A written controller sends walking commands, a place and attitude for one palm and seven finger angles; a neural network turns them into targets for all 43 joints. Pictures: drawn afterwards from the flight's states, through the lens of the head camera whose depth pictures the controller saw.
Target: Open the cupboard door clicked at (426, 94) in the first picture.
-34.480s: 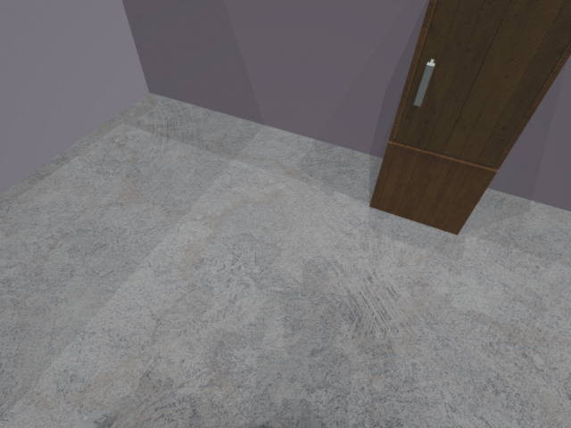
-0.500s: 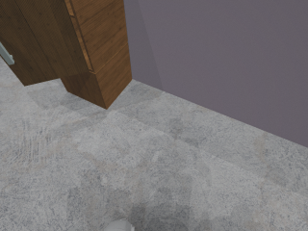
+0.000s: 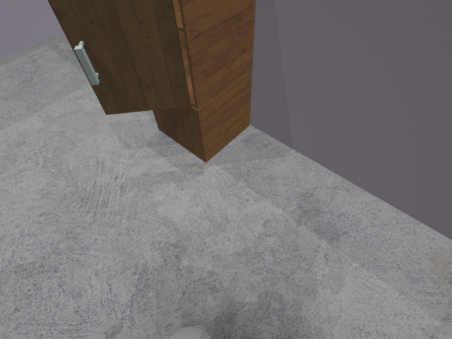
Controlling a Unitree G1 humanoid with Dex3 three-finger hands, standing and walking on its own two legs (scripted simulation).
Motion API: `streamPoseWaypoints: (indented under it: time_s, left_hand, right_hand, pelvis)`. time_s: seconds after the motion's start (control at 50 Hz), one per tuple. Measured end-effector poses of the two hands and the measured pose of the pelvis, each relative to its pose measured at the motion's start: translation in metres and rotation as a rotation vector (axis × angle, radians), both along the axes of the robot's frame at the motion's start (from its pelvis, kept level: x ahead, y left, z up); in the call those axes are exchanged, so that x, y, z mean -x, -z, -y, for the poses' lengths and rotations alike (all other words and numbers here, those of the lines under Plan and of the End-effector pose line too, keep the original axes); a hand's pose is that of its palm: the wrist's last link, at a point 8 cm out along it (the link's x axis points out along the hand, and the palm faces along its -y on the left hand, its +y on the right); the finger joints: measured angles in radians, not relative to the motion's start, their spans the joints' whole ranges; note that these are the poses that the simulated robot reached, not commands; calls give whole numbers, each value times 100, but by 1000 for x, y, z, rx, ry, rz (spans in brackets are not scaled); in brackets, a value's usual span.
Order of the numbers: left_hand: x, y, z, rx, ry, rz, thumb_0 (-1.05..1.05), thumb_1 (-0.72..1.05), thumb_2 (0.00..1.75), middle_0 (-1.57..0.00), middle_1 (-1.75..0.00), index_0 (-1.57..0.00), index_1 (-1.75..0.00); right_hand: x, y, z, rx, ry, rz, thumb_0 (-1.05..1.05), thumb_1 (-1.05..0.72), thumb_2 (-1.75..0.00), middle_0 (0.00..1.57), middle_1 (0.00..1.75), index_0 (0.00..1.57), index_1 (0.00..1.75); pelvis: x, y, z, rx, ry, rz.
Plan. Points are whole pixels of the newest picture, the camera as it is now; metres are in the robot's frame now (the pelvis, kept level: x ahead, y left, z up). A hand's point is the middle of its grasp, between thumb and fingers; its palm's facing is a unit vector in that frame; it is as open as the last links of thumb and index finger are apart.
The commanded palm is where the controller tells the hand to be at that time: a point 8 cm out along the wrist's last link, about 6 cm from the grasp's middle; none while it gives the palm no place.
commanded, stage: turn to face it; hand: left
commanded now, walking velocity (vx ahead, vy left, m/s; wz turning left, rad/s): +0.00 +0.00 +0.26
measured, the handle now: (88, 63) +0.97 +0.56 -0.07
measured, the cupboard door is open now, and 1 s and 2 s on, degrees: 49 49 49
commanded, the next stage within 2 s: take the last steps up to it in 0.08 s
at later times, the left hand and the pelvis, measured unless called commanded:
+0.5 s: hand out of the picture +0.07 +0.23 -0.15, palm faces +0.18 -0.96 -0.20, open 7.4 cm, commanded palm none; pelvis +0.04 +0.03 +0.01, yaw +9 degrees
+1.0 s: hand out of the picture +0.07 +0.25 -0.18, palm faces +0.35 -0.92 -0.15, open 7.4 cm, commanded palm none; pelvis +0.18 +0.11 -0.01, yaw +15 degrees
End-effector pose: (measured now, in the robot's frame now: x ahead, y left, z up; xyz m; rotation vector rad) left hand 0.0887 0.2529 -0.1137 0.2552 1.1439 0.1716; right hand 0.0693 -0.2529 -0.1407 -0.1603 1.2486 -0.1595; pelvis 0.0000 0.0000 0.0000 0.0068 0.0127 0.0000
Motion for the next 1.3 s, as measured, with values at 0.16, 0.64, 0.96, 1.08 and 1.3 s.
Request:
streamPoseWaypoints:
  time_s: [0.16,0.64,0.96,1.08,1.3]
  left_hand:
    - [43,9,15,69,-95,-83,0,90,90,-20,-30,-20,-30]
    - [-14,7,-21,43,-207,29,0,91,90,-19,-30,-19,-30]
    - [40,27,-27,194,-432,-307,0,90,90,-20,-30,-20,-30]
    - [-1,38,-78,171,-408,-339,1,91,90,-20,-30,-19,-30]
    - [-205,2,-139,67,-254,10,0,91,90,-19,-30,-19,-30]
  right_hand:
    - [-32,-18,-5,18,-73,2,1,-91,-90,20,29,20,30]
    - [-33,10,-36,-26,-161,-153,1,-90,-90,20,30,21,30]
    - [-242,-17,-123,5,-350,56,1,-91,-90,20,29,20,30]
    - [-276,-13,-172,1,-339,121,1,-91,-90,20,29,20,30]
    - [-261,3,-167,-24,-214,-81,0,-93,-90,20,30,20,30]
  pelvis:
    - [-9,-10,0,-20,-64,10]
    - [-72,3,-14,-6,-186,18]
    - [-168,-2,-90,-4,-261,4]
    - [-201,5,-121,-5,-239,15]
    - [-275,-5,-142,-36,-213,22]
